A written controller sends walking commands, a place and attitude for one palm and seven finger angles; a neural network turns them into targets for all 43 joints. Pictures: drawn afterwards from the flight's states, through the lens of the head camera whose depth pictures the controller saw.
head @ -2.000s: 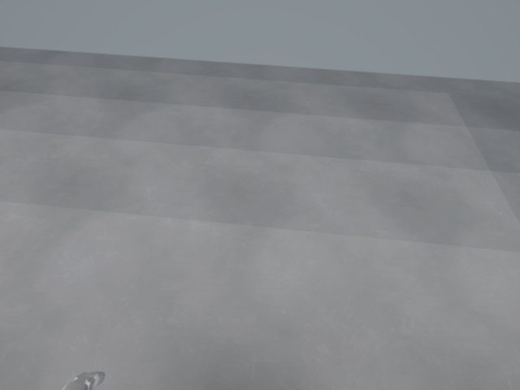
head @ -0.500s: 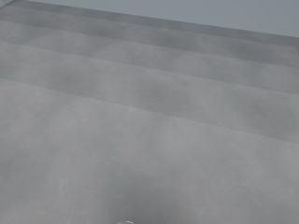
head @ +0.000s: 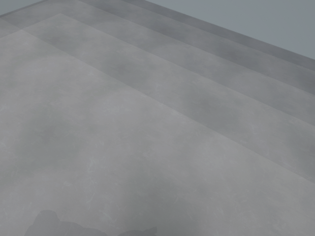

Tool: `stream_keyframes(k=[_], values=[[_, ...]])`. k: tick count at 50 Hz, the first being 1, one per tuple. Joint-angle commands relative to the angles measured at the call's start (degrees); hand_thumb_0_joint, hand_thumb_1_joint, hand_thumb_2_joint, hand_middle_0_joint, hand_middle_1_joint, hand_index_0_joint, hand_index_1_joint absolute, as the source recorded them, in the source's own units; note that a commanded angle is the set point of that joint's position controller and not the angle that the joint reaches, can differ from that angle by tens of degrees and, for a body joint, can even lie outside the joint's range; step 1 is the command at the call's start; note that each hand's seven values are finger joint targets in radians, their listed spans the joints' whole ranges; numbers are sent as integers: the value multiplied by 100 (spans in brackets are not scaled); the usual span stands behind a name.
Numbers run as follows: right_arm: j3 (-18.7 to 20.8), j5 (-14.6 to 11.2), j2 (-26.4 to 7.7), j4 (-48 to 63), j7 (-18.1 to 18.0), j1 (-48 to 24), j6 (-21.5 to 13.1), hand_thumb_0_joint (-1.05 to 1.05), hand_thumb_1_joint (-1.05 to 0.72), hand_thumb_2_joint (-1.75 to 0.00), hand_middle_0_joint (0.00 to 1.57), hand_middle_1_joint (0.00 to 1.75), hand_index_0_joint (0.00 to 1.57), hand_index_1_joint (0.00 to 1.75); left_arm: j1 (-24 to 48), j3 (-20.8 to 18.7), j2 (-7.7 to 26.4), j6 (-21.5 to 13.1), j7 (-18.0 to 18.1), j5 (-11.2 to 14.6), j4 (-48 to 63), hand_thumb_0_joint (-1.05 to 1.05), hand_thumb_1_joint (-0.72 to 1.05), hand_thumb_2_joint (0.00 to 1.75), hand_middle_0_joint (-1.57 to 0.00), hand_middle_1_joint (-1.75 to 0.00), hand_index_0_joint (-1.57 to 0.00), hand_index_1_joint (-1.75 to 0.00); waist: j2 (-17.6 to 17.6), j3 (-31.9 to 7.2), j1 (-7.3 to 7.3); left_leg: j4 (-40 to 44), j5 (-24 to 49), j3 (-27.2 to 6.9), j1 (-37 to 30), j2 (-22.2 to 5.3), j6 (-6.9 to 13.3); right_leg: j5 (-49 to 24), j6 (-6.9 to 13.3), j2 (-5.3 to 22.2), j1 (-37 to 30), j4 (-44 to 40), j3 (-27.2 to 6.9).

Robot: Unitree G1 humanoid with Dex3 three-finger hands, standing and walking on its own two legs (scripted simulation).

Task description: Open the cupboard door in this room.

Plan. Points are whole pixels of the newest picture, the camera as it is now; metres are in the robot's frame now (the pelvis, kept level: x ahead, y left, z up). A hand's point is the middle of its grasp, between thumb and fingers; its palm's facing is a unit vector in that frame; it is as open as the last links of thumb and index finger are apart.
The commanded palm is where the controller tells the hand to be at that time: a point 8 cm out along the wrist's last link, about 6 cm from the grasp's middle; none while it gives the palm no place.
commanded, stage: turn or walk to find it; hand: left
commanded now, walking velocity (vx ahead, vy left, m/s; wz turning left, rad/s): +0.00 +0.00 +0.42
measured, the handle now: out of the picture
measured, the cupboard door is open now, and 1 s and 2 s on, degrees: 0 0 0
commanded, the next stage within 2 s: none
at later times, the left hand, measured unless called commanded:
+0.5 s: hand out of the picture +0.02 +0.19 -0.14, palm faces +0.21 -0.94 -0.26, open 7.4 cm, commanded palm none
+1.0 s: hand out of the picture -0.07 +0.25 -0.15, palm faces +0.41 -0.88 -0.23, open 7.4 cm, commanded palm none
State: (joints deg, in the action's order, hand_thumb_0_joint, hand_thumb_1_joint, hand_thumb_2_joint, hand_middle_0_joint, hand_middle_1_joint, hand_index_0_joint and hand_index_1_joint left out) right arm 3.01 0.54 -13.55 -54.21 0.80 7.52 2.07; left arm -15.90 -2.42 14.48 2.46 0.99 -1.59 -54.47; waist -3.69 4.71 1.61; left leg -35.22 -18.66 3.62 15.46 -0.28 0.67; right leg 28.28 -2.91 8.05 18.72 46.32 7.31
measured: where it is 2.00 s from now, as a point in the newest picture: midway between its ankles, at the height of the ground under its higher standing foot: outside the picture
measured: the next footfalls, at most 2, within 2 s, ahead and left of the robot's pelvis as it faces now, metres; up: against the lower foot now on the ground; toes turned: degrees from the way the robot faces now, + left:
right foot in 0.34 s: +0.05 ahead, -0.12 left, +0.00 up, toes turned +4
left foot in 0.70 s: -0.04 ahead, +0.13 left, +0.00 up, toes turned +23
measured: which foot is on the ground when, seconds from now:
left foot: down 0.00-0.34, up 0.36-0.68, down 0.70-1.00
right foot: up 0.00-0.32, down 0.34-0.70, up 0.72-1.00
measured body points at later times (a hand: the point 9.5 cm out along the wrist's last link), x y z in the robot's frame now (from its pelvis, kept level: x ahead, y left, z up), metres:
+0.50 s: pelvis -0.02 -0.01 +0.01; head +0.00 -0.03 +0.46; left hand +0.00 +0.24 -0.12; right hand +0.08 -0.26 -0.14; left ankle -0.07 +0.10 -0.65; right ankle +0.01 -0.13 -0.72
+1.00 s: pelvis -0.05 +0.03 +0.02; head -0.03 +0.06 +0.47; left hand -0.09 +0.30 -0.13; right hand +0.09 -0.17 -0.12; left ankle -0.07 +0.11 -0.72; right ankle -0.01 -0.12 -0.66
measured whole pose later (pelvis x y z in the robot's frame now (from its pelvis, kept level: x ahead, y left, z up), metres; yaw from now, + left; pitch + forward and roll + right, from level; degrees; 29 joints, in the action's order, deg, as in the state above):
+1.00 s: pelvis -0.05 +0.03 +0.02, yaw +23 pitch +0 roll -1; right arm 2.1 1.0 -10.0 -55.0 -0.5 12.1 1.1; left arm -10.1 -3.6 14.2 3.6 0.6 -1.1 -54.4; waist -1.6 3.8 -0.6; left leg -26.2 -12.6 0.4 13.6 2.3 3.8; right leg 24.1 -4.9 4.2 24.1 55.4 1.4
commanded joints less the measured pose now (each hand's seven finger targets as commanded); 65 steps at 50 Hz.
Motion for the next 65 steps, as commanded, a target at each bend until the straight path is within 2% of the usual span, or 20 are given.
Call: stream_keyframes(k=[1,4,10,14,15,17,21,28,32,33,35,37,39,42,51,57,58,60,61,65], values=[[276,62,-1150,218,-190,566,-130,0,-90,-90,20,30,20,30,553,-181,494,-48,58,60,599,0,90,90,-20,-30,-20,-30,1522,-615,-441,1433,3360,-1912,-922,-1817,1098,271,-95,-122,1385,1843,-681],[204,59,-994,340,-202,259,-175,0,-90,-90,20,30,20,30,308,-176,405,-59,-18,72,454,0,90,90,-20,-30,-20,-30,1250,-577,-249,1377,3504,-1432,-873,-1314,896,-184,-143,-259,1070,1397,-538],[263,89,-1034,376,-174,313,-114,0,-90,-90,20,30,20,30,342,-161,282,-71,0,102,566,0,90,90,-20,-30,-20,-30,1196,-610,-276,1384,2949,-1830,-611,-1283,958,-253,-108,-508,375,29,-472],[297,69,-995,470,-136,117,-63,0,-90,-90,20,30,20,30,-151,-186,293,-152,42,110,496,0,90,90,-20,-30,-20,-30,1037,-659,-19,981,2328,-1910,43,-1023,710,-1189,-58,-633,-721,-1488,-379],[295,37,-876,486,-104,119,-62,0,-90,-90,20,30,20,30,-305,-215,445,-205,60,83,472,0,90,90,-20,-30,-20,-30,703,-654,72,629,1737,-1752,482,-772,466,-1687,-32,-462,-1274,-2180,-508],[232,17,-364,714,-69,166,-49,0,-90,-90,20,30,20,30,-361,-344,1231,-265,102,-23,590,0,90,90,-20,-30,-20,-30,-1468,-522,149,-1720,-1371,-563,1797,426,-159,-2195,974,1831,-1440,-3094,-2746],[310,87,-505,334,38,392,112,0,-90,-90,20,30,20,30,633,-235,715,-253,127,5,829,0,90,90,-20,-30,-20,-30,-516,-114,-289,-3466,-404,-666,1471,-88,-226,-1335,981,1052,-216,-3105,-1433],[174,26,-260,353,43,42,67,0,-90,-90,20,30,20,30,0,-302,928,-242,114,-43,542,0,90,90,-20,-30,-20,-30,-725,-432,82,-1535,-801,-36,992,-98,-363,-2949,1092,1132,-1053,-2582,-728],[141,5,-294,257,-1,477,-35,0,-90,-90,20,30,20,30,85,-348,1010,-187,95,-9,451,0,90,90,-20,-30,-20,-30,-707,-690,-131,216,-46,248,0,-27,-284,-3413,750,1088,-912,-1799,-299],[168,16,-451,181,4,725,-79,0,-90,-90,20,30,20,30,131,-334,918,-150,81,43,463,0,90,90,-20,-30,-20,-30,-268,-803,-285,963,685,114,-654,-158,-216,-2946,472,959,-482,-1295,-66],[358,58,-1407,236,-32,1081,-129,0,-90,-90,20,30,20,30,283,-176,298,-73,18,62,807,0,90,90,-20,-30,-20,-30,2246,-760,-445,1746,2971,-2441,-1247,-2244,800,820,-165,-153,1360,885,139],[331,84,-1199,122,-172,1029,-143,0,-90,-90,20,30,20,30,817,-232,380,13,52,38,713,0,90,90,-20,-30,-20,-30,1708,-510,-527,1853,2197,-2333,-620,-1935,894,313,-68,-133,1463,1845,-641],[207,77,-894,244,-205,516,-188,0,-90,-90,20,30,20,30,555,-252,386,-28,-12,45,491,0,90,90,-20,-30,-20,-30,1314,-448,-250,1714,2570,-1707,-640,-1468,802,-402,-105,-113,1371,1935,-672],[208,49,-864,232,-234,600,-239,0,-90,-90,20,30,20,30,422,-226,353,-41,-24,68,364,0,90,90,-20,-30,-20,-30,1013,-755,-253,1558,3377,-1480,-1114,-1341,872,-518,-188,-192,1220,1604,-629],[283,97,-877,200,-206,799,-144,0,-90,-90,20,30,20,30,810,-205,236,-35,21,86,568,0,90,90,-20,-30,-20,-30,1083,-645,-424,1630,2651,-2137,-958,-1310,1011,-244,-162,-427,789,401,-674],[326,79,-900,317,-143,517,-89,0,-90,-90,20,30,20,30,263,-202,246,-135,77,127,534,0,90,90,-20,-30,-20,-30,991,-823,-120,1210,2371,-2282,-106,-932,724,-1153,-20,-675,-762,-1669,-534],[313,42,-790,352,-124,482,-89,0,-90,-90,20,30,20,30,108,-226,361,-172,97,114,515,0,90,90,-20,-30,-20,-30,780,-831,-30,973,1842,-2168,345,-716,497,-1603,34,-504,-1359,-2393,-650],[239,2,-293,587,-62,484,-77,0,-90,-90,20,30,20,30,63,-362,1148,-241,146,-15,595,0,90,90,-20,-30,-20,-30,-1249,-596,31,-1064,-1020,-641,1866,489,-203,-1824,1001,1774,-1777,-3222,-2742],[327,103,-574,513,-83,404,20,0,-90,-90,20,30,20,30,144,-362,1039,-242,153,50,674,0,90,90,-20,-30,-20,-30,-1131,-586,78,-2081,-1293,-896,1656,238,-183,-1752,1246,1863,-1060,-3315,-2670],[319,77,-431,172,29,701,106,0,-90,-90,20,30,20,30,853,-208,526,-288,128,37,782,0,90,90,-20,-30,-20,-30,-427,-175,-378,-3309,-268,-611,1631,-39,-340,-2446,965,896,-693,-2945,-1048]])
